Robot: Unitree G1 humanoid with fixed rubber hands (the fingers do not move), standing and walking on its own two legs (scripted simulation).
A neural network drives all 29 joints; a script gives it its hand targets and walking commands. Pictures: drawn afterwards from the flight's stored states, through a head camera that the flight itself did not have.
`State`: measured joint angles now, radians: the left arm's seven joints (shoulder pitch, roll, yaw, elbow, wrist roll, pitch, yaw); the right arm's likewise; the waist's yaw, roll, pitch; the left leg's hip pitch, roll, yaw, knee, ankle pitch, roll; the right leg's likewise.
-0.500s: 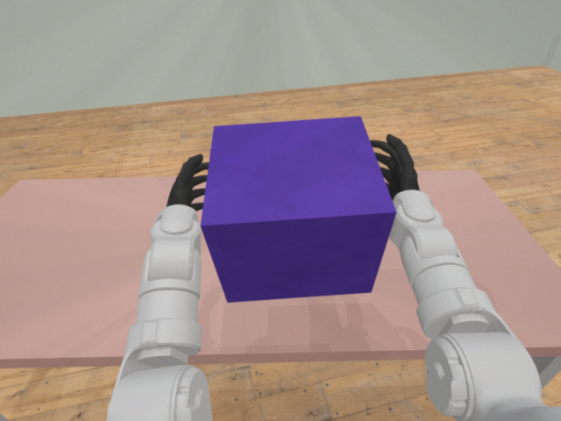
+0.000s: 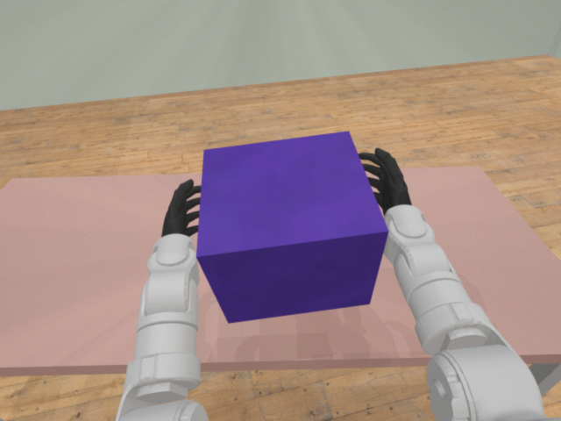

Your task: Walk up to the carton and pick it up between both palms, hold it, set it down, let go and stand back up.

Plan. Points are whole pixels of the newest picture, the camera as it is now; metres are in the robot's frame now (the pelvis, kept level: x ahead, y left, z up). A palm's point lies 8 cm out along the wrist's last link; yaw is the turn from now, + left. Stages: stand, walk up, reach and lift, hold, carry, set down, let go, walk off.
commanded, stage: set down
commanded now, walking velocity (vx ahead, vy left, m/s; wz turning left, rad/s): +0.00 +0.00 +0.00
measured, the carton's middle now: (288, 228) +0.38 +0.01 +0.12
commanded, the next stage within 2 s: none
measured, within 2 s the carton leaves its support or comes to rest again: neither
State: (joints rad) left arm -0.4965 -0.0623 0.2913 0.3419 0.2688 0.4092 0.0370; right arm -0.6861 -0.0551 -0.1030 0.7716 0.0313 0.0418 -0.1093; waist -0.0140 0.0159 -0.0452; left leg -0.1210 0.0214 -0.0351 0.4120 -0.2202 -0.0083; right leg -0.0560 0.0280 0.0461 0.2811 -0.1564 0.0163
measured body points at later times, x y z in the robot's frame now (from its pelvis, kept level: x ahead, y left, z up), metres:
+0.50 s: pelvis +0.01 +0.00 +0.00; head -0.01 +0.00 +0.45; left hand +0.38 +0.15 +0.11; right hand +0.41 -0.16 +0.13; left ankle +0.01 +0.12 -0.75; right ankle +0.00 -0.13 -0.75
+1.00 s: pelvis +0.02 -0.01 +0.00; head +0.03 +0.00 +0.45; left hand +0.39 +0.15 +0.07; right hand +0.43 -0.16 +0.10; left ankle +0.01 +0.12 -0.75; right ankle +0.00 -0.13 -0.75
